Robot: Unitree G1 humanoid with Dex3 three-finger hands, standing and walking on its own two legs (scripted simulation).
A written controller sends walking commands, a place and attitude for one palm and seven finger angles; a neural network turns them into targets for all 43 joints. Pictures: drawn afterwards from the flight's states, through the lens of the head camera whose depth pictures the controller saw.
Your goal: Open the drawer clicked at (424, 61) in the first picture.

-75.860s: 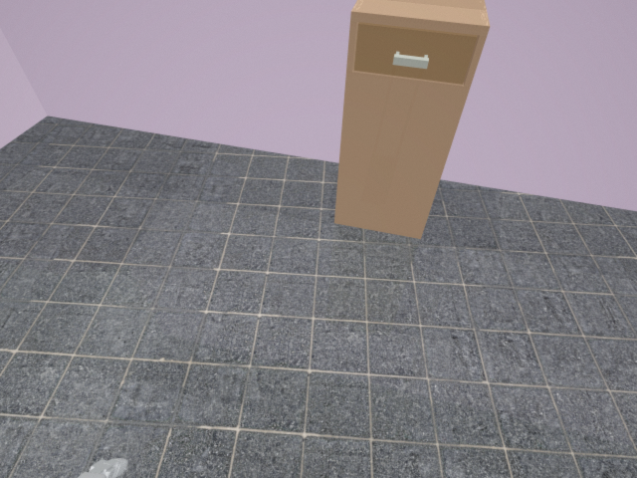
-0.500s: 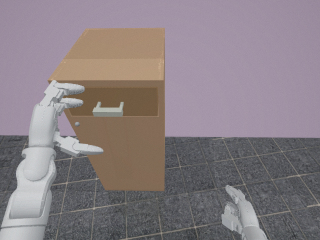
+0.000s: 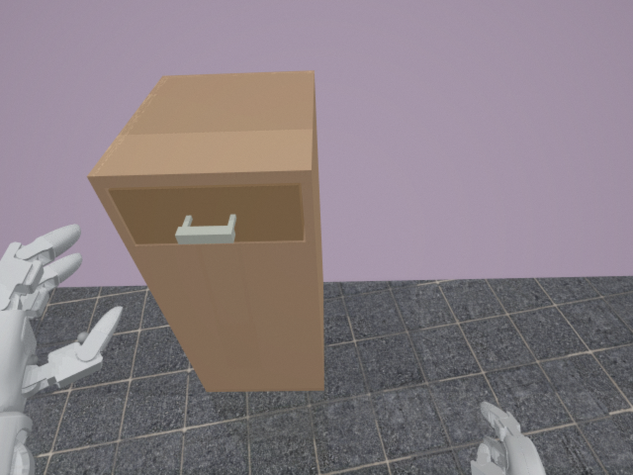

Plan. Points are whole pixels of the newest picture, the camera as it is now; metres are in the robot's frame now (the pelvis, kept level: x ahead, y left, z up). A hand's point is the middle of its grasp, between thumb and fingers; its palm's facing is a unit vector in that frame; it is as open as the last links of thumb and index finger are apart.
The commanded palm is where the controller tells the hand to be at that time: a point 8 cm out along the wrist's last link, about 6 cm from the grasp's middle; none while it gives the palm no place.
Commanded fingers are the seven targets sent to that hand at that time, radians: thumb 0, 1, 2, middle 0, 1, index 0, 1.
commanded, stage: draw the hand back to the body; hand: left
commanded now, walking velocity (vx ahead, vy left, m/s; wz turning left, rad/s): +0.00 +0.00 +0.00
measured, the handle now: (208, 227) +0.52 +0.27 +0.00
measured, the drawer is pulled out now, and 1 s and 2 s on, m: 0.00 0.00 0.00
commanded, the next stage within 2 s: step back with the hand held close in 0.30 s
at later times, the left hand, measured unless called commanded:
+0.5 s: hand (59, 346) +0.17 +0.26 +0.18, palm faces +0.43 -0.80 -0.42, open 7.5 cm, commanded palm +0.12 +0.29 +0.19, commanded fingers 0.00 0.90 0.90 -0.20 -0.30 -0.20 -0.30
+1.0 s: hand (4, 420) +0.11 +0.27 +0.17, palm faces +0.37 -0.79 -0.49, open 7.4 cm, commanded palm +0.05 +0.31 +0.19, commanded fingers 0.00 0.90 0.90 -0.20 -0.30 -0.20 -0.30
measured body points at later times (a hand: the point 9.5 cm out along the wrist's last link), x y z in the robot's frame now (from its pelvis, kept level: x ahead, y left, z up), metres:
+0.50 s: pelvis -0.01 +0.01 +0.00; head -0.02 -0.01 +0.45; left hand +0.14 +0.30 +0.20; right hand +0.19 -0.20 -0.08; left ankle +0.01 +0.14 -0.74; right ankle -0.03 -0.10 -0.74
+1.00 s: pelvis -0.08 +0.03 -0.02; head -0.06 +0.03 +0.43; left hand +0.08 +0.31 +0.19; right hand +0.11 -0.20 -0.08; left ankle +0.01 +0.14 -0.74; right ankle -0.03 -0.10 -0.74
